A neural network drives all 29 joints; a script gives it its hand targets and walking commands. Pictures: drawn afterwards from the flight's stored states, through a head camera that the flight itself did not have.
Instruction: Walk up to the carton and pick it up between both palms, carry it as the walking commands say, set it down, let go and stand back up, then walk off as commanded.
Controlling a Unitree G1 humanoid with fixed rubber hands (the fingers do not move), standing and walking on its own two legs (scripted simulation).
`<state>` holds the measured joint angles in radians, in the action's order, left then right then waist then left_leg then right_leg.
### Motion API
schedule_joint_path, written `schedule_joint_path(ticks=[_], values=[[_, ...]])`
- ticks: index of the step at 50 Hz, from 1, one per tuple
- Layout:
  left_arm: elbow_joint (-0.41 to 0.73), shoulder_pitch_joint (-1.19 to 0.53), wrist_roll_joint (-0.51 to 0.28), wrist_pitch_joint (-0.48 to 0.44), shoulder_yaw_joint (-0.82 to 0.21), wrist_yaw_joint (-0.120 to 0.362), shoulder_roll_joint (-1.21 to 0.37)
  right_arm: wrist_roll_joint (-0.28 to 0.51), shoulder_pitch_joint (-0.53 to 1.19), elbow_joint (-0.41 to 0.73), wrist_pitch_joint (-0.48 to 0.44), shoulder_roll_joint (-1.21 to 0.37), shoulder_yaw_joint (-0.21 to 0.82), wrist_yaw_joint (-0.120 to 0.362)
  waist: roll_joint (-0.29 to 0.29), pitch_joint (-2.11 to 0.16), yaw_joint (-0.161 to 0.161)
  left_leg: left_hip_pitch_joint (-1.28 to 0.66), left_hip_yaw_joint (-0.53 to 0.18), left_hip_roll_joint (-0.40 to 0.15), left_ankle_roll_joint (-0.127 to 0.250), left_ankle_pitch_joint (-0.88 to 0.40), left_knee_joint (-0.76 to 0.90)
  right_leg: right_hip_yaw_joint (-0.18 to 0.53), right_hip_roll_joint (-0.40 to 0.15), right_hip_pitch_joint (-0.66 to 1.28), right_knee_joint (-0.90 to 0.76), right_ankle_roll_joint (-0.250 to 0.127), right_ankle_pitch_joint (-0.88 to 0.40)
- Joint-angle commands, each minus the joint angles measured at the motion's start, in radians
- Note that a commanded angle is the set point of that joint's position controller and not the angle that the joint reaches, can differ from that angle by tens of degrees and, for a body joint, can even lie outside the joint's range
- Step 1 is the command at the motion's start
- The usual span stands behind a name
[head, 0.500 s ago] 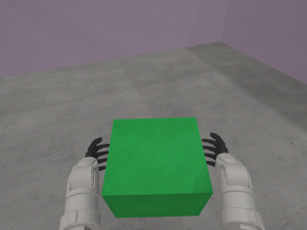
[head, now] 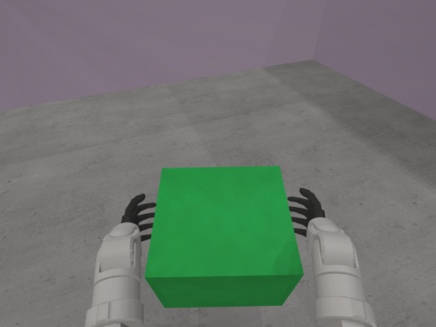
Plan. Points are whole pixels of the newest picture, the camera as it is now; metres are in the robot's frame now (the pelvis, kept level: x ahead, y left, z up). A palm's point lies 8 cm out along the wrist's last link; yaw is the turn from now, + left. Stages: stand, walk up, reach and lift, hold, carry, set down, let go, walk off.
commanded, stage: hold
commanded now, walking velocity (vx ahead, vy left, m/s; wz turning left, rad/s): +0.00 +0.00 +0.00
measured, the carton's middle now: (222, 236) +0.33 +0.01 -0.04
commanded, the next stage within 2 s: carry in 0.94 s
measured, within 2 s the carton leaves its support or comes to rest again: neither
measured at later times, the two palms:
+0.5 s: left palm (131, 231) +0.28 +0.18 +0.05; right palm (314, 225) +0.28 -0.17 +0.06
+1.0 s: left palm (131, 231) +0.29 +0.18 +0.05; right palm (313, 224) +0.28 -0.17 +0.06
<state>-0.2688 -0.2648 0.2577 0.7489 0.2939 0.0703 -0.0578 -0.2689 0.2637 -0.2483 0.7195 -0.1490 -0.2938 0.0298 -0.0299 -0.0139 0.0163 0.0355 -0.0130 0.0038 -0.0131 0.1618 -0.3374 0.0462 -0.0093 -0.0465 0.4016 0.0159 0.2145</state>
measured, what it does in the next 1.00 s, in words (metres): stands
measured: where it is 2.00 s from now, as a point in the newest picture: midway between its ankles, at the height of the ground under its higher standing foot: outside the picture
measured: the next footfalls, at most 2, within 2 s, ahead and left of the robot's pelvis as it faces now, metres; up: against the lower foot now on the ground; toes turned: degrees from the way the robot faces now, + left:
right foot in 1.56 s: -0.06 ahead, -0.11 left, +0.00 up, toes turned -2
left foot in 1.96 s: -0.16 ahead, +0.16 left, +0.00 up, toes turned +0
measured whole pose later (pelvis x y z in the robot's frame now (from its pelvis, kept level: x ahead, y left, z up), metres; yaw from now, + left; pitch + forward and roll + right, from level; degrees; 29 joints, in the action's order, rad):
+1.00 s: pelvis +0.00 +0.00 +0.00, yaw +0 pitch -7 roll +1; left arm -0.23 -0.25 0.26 0.76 0.29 0.06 -0.07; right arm -0.27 0.26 -0.24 0.72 -0.14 -0.29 0.03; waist -0.02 -0.01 0.02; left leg 0.06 -0.01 0.00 -0.01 0.17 -0.35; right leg 0.05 -0.01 -0.06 0.40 0.02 0.21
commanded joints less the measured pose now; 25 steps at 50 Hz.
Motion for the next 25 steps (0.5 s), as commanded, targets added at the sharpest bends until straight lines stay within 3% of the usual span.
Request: schedule_joint_path(ticks=[1,3,4,5,6,7,8,9,10,11,12,13,14,15,19,20,21,22,23,24,25], values=[[0.039,-0.494,-0.234,-0.024,-0.563,0.258,-0.92,0.214,0.454,0.022,-0.005,-0.809,0.551,0.274,0.085,-0.105,0.01,-0.055,-0.008,0.109,0.01,-0.021,0.081,0.006,0.111,0.002,-0.155,-0.021,-0.058],[0.045,-0.495,-0.225,-0.03,-0.549,0.252,-0.905,0.21,0.456,-0.005,0.002,-0.808,0.538,0.28,0.057,-0.085,0.008,-0.054,-0.013,0.098,0.017,-0.011,0.093,0.002,0.111,-0.029,-0.16,-0.015,-0.047],[0.034,-0.464,-0.239,-0.039,-0.566,0.25,-0.919,0.216,0.47,0.045,-0.014,-0.789,0.563,0.277,0.024,-0.125,0.008,-0.09,-0.027,0.091,0.017,-0.047,0.083,0.002,0.12,-0.017,-0.148,-0.021,-0.071],[0.052,-0.493,-0.235,-0.033,-0.559,0.257,-0.916,0.221,0.472,0.042,-0.008,-0.805,0.558,0.273,0.064,-0.104,0.001,-0.04,-0.022,0.095,0.013,-0.047,0.089,0.0,0.118,0.011,-0.153,-0.017,-0.074],[0.04,-0.451,-0.231,-0.029,-0.576,0.251,-0.936,0.244,0.489,0.103,-0.016,-0.804,0.599,0.273,0.05,-0.116,-0.009,-0.058,-0.011,0.104,0.012,-0.069,0.08,0.005,0.112,0.017,-0.149,-0.014,-0.114],[0.066,-0.47,-0.233,-0.029,-0.551,0.249,-0.894,0.221,0.46,0.033,0.004,-0.807,0.566,0.274,0.029,-0.121,-0.007,-0.061,-0.018,0.098,0.016,-0.048,0.09,-0.001,0.116,0.011,-0.156,-0.012,-0.082],[0.125,-0.501,-0.258,-0.04,-0.611,0.251,-0.926,0.234,0.418,0.031,-0.003,-0.84,0.587,0.275,0.044,-0.154,0.007,-0.062,-0.019,0.1,0.014,-0.091,0.08,0.001,0.117,0.015,-0.148,-0.012,-0.13],[0.067,-0.449,-0.233,-0.028,-0.574,0.248,-0.911,0.226,0.428,0.023,-0.001,-0.807,0.567,0.278,0.052,-0.129,-0.006,-0.062,-0.024,0.093,0.009,-0.079,0.097,-0.003,0.121,0.019,-0.151,-0.016,-0.121],[0.07,-0.451,-0.244,-0.027,-0.572,0.249,-0.923,0.224,0.414,0.021,0.003,-0.817,0.56,0.276,0.029,-0.117,0.008,-0.064,-0.021,0.092,0.013,-0.069,0.086,-0.003,0.12,0.01,-0.143,-0.012,-0.107],[0.078,-0.482,-0.239,-0.036,-0.574,0.249,-0.918,0.221,0.452,0.014,-0.002,-0.818,0.561,0.284,0.021,-0.132,-0.004,-0.082,-0.024,0.093,0.009,-0.06,0.094,-0.003,0.124,-0.017,-0.151,-0.018,-0.084],[0.033,-0.468,-0.224,-0.021,-0.563,0.246,-0.924,0.213,0.405,-0.001,-0.002,-0.798,0.532,0.276,0.115,-0.081,0.014,-0.052,-0.014,0.096,0.009,-0.017,0.095,0.009,0.112,-0.009,-0.154,-0.029,-0.055],[0.097,-0.523,-0.243,-0.034,-0.581,0.246,-0.906,0.208,0.429,-0.024,0.003,-0.833,0.533,0.274,0.049,-0.125,0.014,-0.056,-0.019,0.096,0.015,0.009,0.097,0.001,0.119,-0.007,-0.155,-0.021,-0.028],[0.08,-0.486,-0.224,-0.028,-0.565,0.243,-0.9,0.21,0.425,-0.019,-0.002,-0.816,0.53,0.282,0.082,-0.113,-0.001,-0.061,-0.011,0.103,0.009,0.003,0.095,0.002,0.115,-0.011,-0.163,-0.024,-0.033],[0.064,-0.486,-0.224,-0.023,-0.567,0.245,-0.904,0.202,0.401,-0.044,0.008,-0.815,0.516,0.28,0.109,-0.083,0.009,-0.04,-0.011,0.099,0.01,0.008,0.105,0.006,0.11,-0.007,-0.163,-0.024,-0.036],[0.131,-0.5,-0.262,-0.036,-0.619,0.244,-0.93,0.234,0.434,0.051,-0.011,-0.804,0.571,0.28,0.076,-0.162,0.01,-0.087,-0.016,0.093,0.008,-0.075,0.084,0.0,0.123,0.007,-0.139,-0.022,-0.107],[0.107,-0.48,-0.247,-0.034,-0.591,0.241,-0.915,0.226,0.451,0.054,-0.009,-0.805,0.58,0.28,0.028,-0.137,-0.003,-0.072,-0.017,0.094,0.01,-0.05,0.088,0.0,0.123,0.001,-0.151,-0.021,-0.079],[0.07,-0.489,-0.234,-0.024,-0.56,0.245,-0.898,0.211,0.438,0.005,0.006,-0.802,0.557,0.281,0.056,-0.084,0.001,-0.039,-0.01,0.094,0.012,-0.001,0.1,-0.003,0.121,-0.004,-0.156,-0.021,-0.037],[0.105,-0.516,-0.234,-0.034,-0.58,0.242,-0.895,0.217,0.431,-0.002,-0.002,-0.81,0.547,0.283,0.058,-0.088,0.005,-0.032,-0.01,0.096,0.011,-0.014,0.097,0.005,0.115,-0.009,-0.161,-0.023,-0.051],[0.072,-0.453,-0.237,-0.027,-0.576,0.242,-0.921,0.229,0.45,0.05,-0.009,-0.803,0.569,0.282,0.045,-0.138,-0.004,-0.078,-0.008,0.104,0.01,-0.069,0.087,0.002,0.119,0.003,-0.154,-0.018,-0.094],[0.094,-0.456,-0.226,-0.021,-0.575,0.24,-0.889,0.212,0.403,0.017,0.001,-0.789,0.541,0.278,0.098,-0.105,0.002,-0.067,-0.005,0.107,0.006,-0.074,0.096,0.007,0.113,0.001,-0.162,-0.024,-0.107],[0.117,-0.456,-0.25,-0.031,-0.598,0.244,-0.907,0.227,0.428,0.062,-0.008,-0.807,0.589,0.277,0.04,-0.153,0.0,-0.083,-0.018,0.098,0.012,-0.071,0.082,0.01,0.118,0.011,-0.155,-0.017,-0.108]])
